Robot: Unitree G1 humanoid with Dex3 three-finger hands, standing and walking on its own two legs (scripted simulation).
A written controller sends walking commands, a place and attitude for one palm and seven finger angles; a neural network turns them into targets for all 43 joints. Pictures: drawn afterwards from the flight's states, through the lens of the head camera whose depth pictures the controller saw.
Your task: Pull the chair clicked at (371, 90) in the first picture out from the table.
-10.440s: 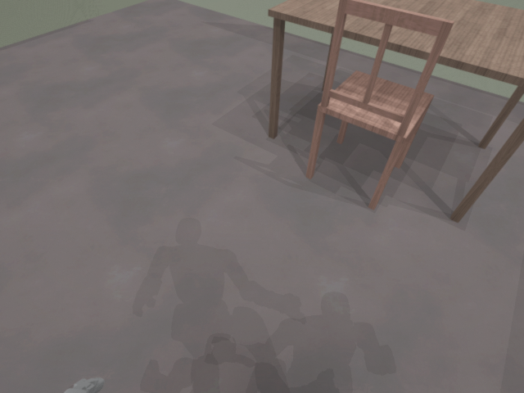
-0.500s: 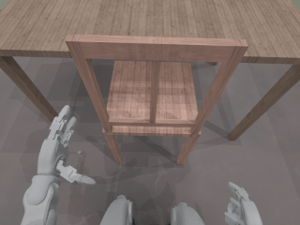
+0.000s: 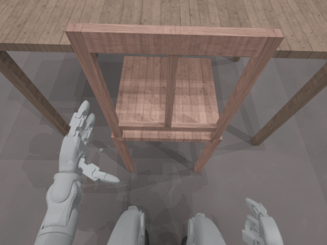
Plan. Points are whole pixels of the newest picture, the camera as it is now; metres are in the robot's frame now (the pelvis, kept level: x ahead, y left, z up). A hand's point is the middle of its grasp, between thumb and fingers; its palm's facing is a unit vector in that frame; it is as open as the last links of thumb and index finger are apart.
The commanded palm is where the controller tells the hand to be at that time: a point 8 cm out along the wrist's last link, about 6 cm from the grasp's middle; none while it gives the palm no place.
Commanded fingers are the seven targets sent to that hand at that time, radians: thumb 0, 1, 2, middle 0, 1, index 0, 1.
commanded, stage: aim the fingers beside a spindle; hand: left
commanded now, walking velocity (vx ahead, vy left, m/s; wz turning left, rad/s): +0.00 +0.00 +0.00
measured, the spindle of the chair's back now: (170, 97) +0.48 +0.00 +0.03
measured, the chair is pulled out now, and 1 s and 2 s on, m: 0.00 0.00 0.00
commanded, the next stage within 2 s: push the fingers through the gap in 0.78 s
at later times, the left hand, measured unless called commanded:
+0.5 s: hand (104, 150) +0.33 +0.15 +0.01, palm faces -0.01 -1.00 -0.04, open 16.9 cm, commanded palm +0.30 +0.21 +0.02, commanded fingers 0.00 -0.50 0.30 -0.06 -0.08 -0.06 -0.08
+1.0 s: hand (103, 150) +0.33 +0.16 +0.01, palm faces -0.01 -1.00 -0.04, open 16.9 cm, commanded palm +0.31 +0.21 +0.02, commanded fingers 0.00 -0.50 0.30 -0.06 -0.08 -0.06 -0.08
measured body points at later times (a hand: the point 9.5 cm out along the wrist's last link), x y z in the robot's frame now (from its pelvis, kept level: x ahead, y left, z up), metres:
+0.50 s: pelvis +0.00 +0.00 +0.00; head +0.12 +0.00 +0.43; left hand +0.32 +0.21 +0.02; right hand +0.15 -0.25 -0.11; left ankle +0.04 +0.10 -0.63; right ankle +0.01 -0.11 -0.63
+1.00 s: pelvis +0.00 +0.00 -0.01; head +0.11 +0.00 +0.43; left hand +0.32 +0.21 +0.02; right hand +0.16 -0.25 -0.11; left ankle +0.04 +0.10 -0.63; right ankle +0.01 -0.11 -0.63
